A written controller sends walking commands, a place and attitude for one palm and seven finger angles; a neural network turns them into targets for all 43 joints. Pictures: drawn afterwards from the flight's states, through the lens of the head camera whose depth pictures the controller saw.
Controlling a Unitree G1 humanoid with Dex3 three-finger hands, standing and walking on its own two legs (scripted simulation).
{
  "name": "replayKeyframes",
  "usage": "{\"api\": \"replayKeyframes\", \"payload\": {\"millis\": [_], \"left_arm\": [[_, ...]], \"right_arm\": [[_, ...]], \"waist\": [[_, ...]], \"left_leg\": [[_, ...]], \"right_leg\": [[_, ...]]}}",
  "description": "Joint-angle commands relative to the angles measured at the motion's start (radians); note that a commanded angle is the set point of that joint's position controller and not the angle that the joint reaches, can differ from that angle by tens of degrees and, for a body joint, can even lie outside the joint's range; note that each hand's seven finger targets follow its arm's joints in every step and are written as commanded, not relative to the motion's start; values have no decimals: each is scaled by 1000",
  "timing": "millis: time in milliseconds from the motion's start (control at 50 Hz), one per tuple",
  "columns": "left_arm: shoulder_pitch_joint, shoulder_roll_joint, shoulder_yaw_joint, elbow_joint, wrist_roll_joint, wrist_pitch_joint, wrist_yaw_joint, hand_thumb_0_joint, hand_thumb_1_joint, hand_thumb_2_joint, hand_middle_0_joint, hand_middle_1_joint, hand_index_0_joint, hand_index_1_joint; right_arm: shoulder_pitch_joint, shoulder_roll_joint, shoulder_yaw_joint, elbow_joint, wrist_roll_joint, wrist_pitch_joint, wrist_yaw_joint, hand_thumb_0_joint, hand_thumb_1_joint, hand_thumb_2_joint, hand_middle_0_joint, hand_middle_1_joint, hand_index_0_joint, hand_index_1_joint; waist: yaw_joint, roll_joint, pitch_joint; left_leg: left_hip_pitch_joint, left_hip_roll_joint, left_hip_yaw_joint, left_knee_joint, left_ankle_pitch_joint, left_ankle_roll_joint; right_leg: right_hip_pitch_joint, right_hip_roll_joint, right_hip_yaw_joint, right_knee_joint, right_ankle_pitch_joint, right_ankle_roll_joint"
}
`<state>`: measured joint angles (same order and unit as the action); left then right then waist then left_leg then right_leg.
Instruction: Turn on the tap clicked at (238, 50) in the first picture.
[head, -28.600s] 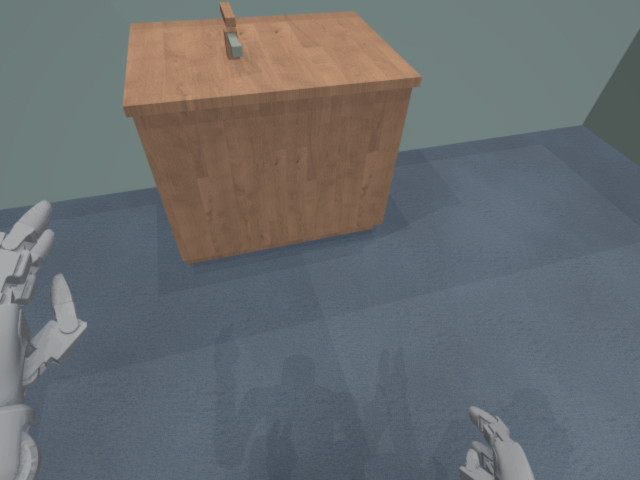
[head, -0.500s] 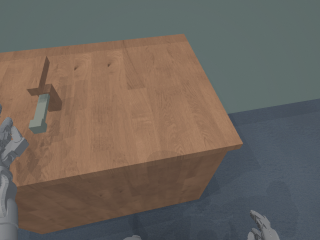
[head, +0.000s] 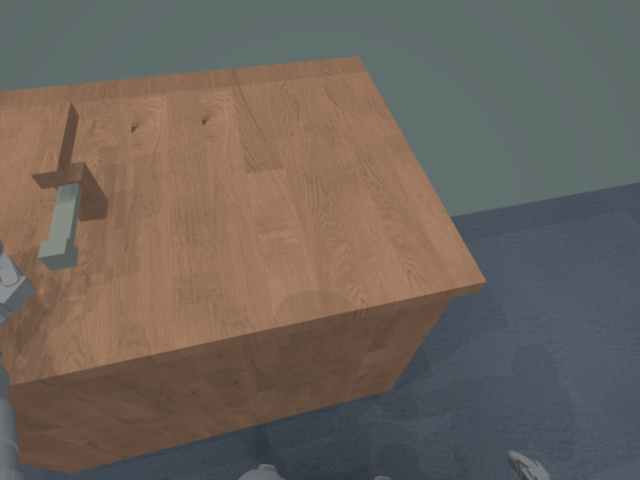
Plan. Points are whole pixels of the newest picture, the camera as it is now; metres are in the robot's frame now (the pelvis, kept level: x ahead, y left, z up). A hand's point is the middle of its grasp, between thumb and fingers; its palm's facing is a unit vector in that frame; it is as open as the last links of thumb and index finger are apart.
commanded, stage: reach beside the lever's end, fingers flat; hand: left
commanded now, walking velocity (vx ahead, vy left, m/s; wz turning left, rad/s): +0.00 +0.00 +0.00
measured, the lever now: (58, 253) +0.35 +0.33 +0.08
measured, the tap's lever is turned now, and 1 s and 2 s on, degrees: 0 2 25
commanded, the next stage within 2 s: push the lever round in 0.10 s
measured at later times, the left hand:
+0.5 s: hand (49, 275) +0.32 +0.34 +0.07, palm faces +0.50 -0.86 -0.10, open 7.8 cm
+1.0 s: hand (61, 288) +0.31 +0.32 +0.07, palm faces +0.54 -0.84 -0.10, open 7.8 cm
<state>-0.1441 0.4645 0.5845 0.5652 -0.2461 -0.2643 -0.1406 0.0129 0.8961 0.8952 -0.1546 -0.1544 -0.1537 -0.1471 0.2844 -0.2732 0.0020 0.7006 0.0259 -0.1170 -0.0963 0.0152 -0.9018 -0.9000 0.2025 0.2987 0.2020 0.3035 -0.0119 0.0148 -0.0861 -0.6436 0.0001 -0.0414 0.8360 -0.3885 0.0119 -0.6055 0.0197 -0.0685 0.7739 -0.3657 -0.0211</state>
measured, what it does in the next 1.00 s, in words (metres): stands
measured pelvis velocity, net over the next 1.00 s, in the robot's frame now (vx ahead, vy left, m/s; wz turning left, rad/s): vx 0.00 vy -0.02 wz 0.01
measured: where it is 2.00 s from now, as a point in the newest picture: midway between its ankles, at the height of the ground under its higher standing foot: outside the picture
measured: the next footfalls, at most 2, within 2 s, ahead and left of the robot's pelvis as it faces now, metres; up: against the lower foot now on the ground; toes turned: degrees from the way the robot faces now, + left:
none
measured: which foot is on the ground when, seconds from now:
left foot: down 0.00-1.00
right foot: down 0.00-1.00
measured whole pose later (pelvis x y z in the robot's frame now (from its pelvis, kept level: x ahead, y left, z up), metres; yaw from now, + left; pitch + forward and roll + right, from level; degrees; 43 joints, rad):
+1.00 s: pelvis +0.00 -0.02 +0.00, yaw +1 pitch +10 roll -1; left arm -0.10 0.36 0.50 0.46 -0.22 -0.27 0.00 0.02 0.90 0.90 -0.15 -0.15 -0.15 -0.15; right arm 0.24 -0.26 0.00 0.70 0.02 -0.11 -0.09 0.01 -0.90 -0.90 0.20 0.30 0.20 0.30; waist 0.00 0.02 -0.08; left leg -0.61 0.00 -0.05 0.82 -0.39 -0.01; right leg -0.58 0.03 -0.08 0.78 -0.38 -0.04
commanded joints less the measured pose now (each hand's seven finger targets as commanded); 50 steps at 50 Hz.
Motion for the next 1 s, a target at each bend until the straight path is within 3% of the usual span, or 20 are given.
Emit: {"api": "replayKeyframes", "payload": {"millis": [0,80,100,120,160,220,280,300,360,380,480,560,580,660,680,740,880,900,960,980], "left_arm": [[-154,332,97,-258,-1,-85,40,0,900,900,-150,-150,-150,-150],[-132,338,107,-307,9,-98,54,0,900,900,-150,-150,-150,-150],[-125,282,60,-321,4,-98,49,0,900,900,-150,-150,-150,-150],[-122,287,66,-308,-1,-93,44,0,900,900,-150,-150,-150,-150],[-147,251,33,-279,-14,-78,32,0,900,900,-150,-150,-150,-150],[-232,229,-8,-248,-12,-58,27,0,900,900,-150,-150,-150,-150],[-254,234,-16,-276,3,-53,47,0,900,900,-150,-150,-150,-150],[-278,221,-40,-298,11,-55,55,0,900,900,-150,-150,-150,-150],[-292,260,-8,-300,26,-65,87,0,900,900,-150,-150,-150,-150],[-278,279,17,-303,36,-72,104,0,900,900,-150,-150,-150,-150],[-244,288,40,-259,41,-61,119,0,900,900,-150,-150,-150,-150],[-214,244,-2,-297,26,-43,99,0,900,900,-150,-150,-150,-150],[-179,260,29,-286,30,-42,105,0,900,900,-150,-150,-150,-150],[-141,205,-7,-334,10,-59,98,0,900,900,-150,-150,-150,-150],[-126,200,-1,-335,14,-65,105,0,900,900,-150,-150,-150,-150],[-77,192,6,-335,3,-68,104,0,900,900,-150,-150,-150,-150],[-190,205,-4,-363,26,-84,129,0,900,900,-150,-150,-150,-150],[-215,191,-26,-356,27,-89,130,0,900,900,-150,-150,-150,-150],[-219,195,-17,-342,27,-96,146,0,900,900,-150,-150,-150,-150],[-224,186,-22,-349,35,-99,159,0,900,900,-150,-150,-150,-150]], "right_arm": [[-8,-149,-53,-124,0,-42,-9,0,-900,-900,200,300,200,300],[-16,-145,-54,-121,-2,-45,-6,0,-900,-900,200,300,200,300],[-13,-142,-54,-127,-4,-47,-4,0,-900,-900,200,300,200,300],[-14,-146,-54,-125,-2,-48,-5,0,-900,-900,200,300,200,300],[-23,-148,-50,-124,2,-51,-10,0,-900,-900,200,300,200,300],[-36,-148,-42,-119,10,-53,-24,0,-900,-900,200,300,200,300],[-44,-147,-41,-120,11,-59,-30,0,-900,-900,200,300,200,300],[-40,-149,-40,-125,6,-61,-29,0,-900,-900,200,300,200,300],[-37,-146,-39,-121,-2,-59,-26,0,-900,-900,200,300,200,300],[-37,-143,-40,-114,-4,-55,-26,0,-900,-900,200,300,200,300],[-33,-136,-38,-116,-4,-41,-18,0,-900,-900,200,300,200,300],[-26,-138,-41,-132,-3,-38,-10,0,-900,-900,200,300,200,300],[-21,-136,-44,-125,-1,-34,-10,0,-900,-900,200,300,200,300],[-18,-137,-52,-131,-1,-37,-1,0,-900,-900,200,300,200,300],[-21,-132,-53,-120,2,-35,-2,0,-900,-900,200,300,200,300],[-20,-136,-59,-123,0,-36,3,0,-900,-900,200,300,200,300],[-51,-127,-51,-111,3,-38,-9,0,-900,-900,200,300,200,300],[-51,-128,-50,-111,2,-39,-10,0,-900,-900,200,300,200,300],[-58,-125,-48,-109,-2,-43,-11,0,-900,-900,200,300,200,300],[-63,-122,-47,-104,-2,-41,-11,0,-900,-900,200,300,200,300]], "waist": [[33,120,-271],[39,168,-277],[26,157,-284],[24,141,-273],[8,94,-228],[-7,102,-176],[6,114,-204],[-4,117,-234],[1,94,-266],[14,120,-278],[24,126,-281],[18,127,-307],[29,117,-294],[18,73,-297],[25,99,-283],[28,51,-274],[12,95,-228],[-2,92,-232],[4,71,-253],[9,105,-256]], "left_leg": [[169,-8,-24,-130,300,8],[202,-1,-31,-125,346,-3],[222,1,-31,-125,359,-5],[211,1,-33,-124,349,-6],[180,-2,-38,-132,272,-3],[156,-4,-48,-148,170,-2],[175,-3,-56,-157,146,-3],[191,-5,-60,-154,162,-7],[189,-5,-54,-141,191,-7],[194,-4,-54,-137,209,-11],[173,-6,-32,-126,269,-8],[189,-7,-18,-118,329,-5],[187,-2,-21,-119,353,-5],[194,-3,-13,-111,387,0],[200,-1,-10,-109,395,2],[174,-4,-8,-114,385,3],[151,-11,-2,-122,250,17],[150,-13,-2,-122,230,17],[141,-16,-2,-118,220,18],[147,-15,-2,-115,220,19]], "right_leg": [[149,9,25,-82,220,-5],[144,13,25,-78,228,-10],[132,14,19,-75,231,-8],[123,16,19,-77,223,-8],[96,16,13,-85,177,-5],[57,11,15,-93,111,-7],[71,9,17,-95,97,-10],[71,8,16,-88,106,-9],[88,11,18,-82,125,-8],[96,11,21,-78,134,-9],[136,9,26,-76,195,-8],[159,9,28,-77,257,-6],[173,11,27,-79,274,-7],[183,13,28,-79,319,-3],[184,12,31,-81,326,-3],[198,9,30,-81,337,-1],[167,3,46,-98,233,-2],[159,2,48,-99,216,0],[173,1,51,-98,212,1],[173,-1,54,-98,213,0]]}}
